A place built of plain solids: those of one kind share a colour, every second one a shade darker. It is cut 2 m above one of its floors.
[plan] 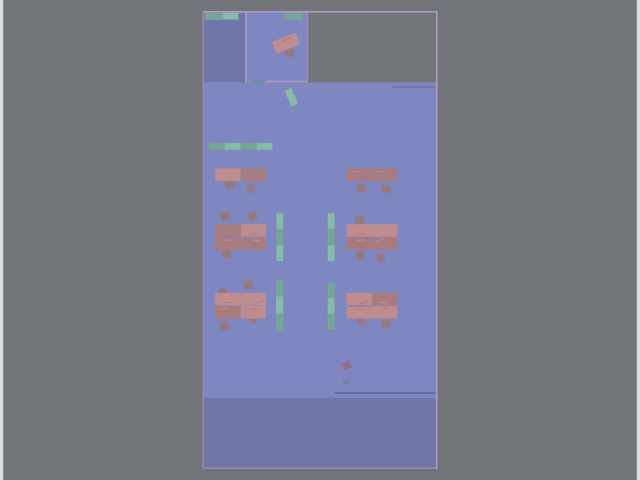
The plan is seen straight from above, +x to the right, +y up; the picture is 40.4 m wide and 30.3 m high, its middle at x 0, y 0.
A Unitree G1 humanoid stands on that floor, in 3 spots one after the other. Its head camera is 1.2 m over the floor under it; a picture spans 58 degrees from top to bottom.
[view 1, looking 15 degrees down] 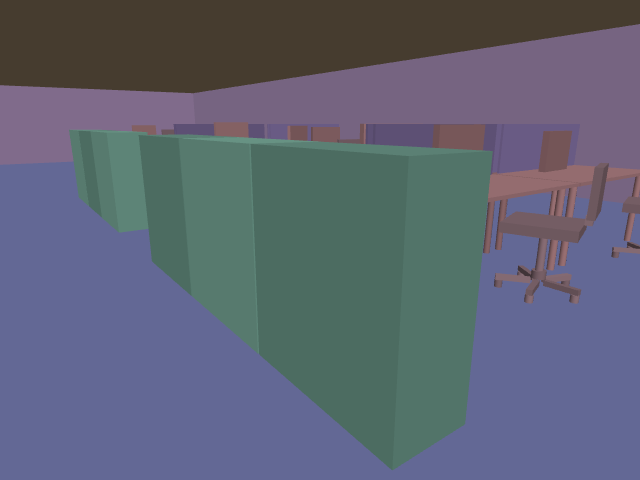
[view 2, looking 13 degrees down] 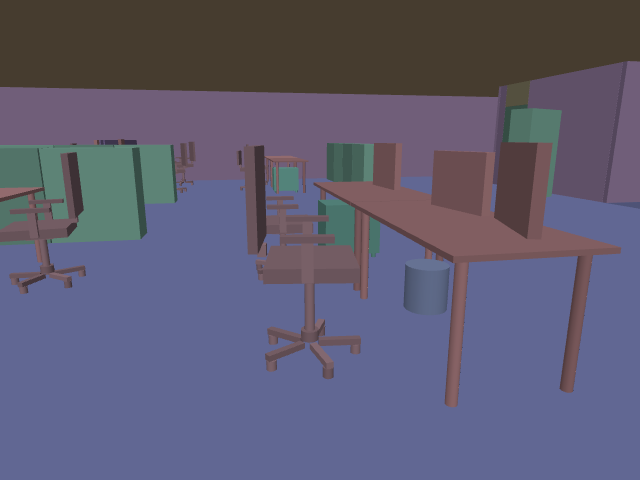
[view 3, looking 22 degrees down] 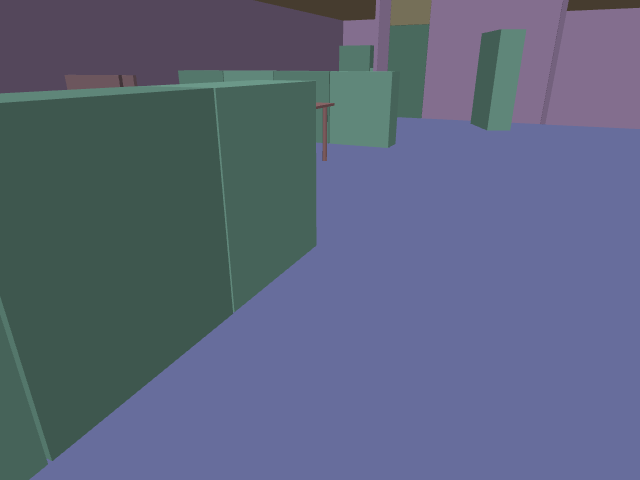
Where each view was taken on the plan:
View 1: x -0.47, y -6.55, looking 54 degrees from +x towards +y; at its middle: cabinet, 1.70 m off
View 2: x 6.44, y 2.87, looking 169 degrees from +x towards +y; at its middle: officechair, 2.03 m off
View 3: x -1.09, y -0.89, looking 115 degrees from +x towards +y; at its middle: floor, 3.20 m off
